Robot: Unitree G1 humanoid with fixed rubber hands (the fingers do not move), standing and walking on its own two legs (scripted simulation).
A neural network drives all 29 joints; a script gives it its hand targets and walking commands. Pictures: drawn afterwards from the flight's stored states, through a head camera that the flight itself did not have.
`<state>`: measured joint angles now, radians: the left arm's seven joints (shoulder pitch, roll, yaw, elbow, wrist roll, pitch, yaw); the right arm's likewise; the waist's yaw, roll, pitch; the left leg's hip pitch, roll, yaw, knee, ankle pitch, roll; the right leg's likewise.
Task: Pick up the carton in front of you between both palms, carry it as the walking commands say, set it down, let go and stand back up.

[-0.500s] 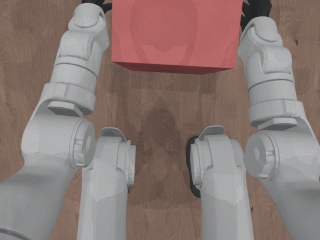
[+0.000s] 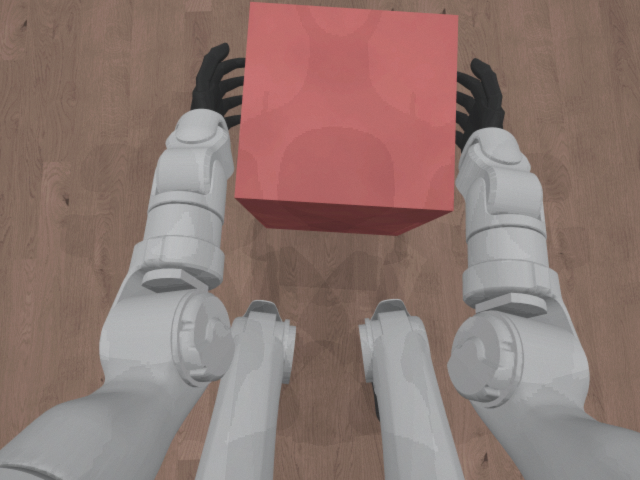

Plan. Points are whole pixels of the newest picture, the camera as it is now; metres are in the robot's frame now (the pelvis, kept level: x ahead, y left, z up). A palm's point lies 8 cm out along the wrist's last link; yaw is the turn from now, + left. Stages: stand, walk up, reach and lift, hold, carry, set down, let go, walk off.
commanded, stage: reach and lift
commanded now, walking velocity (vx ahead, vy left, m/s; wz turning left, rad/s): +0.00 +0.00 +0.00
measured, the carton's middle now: (340, 145) +0.51 -0.02 -0.13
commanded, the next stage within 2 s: none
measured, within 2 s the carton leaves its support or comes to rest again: neither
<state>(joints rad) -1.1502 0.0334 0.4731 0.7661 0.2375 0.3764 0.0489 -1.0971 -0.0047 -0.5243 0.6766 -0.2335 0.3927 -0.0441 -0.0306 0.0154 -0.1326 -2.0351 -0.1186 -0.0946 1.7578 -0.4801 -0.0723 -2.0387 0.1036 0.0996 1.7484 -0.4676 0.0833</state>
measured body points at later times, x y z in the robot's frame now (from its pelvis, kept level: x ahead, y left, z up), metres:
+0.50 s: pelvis +0.05 +0.00 +0.14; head +0.22 +0.00 +0.55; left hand +0.48 +0.14 +0.09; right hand +0.47 -0.16 +0.09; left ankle +0.12 +0.13 -0.45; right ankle +0.12 -0.14 -0.45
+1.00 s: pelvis +0.10 +0.00 +0.26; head +0.14 +0.00 +0.71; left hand +0.43 +0.15 +0.24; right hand +0.43 -0.16 +0.24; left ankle +0.12 +0.13 -0.45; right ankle +0.12 -0.14 -0.45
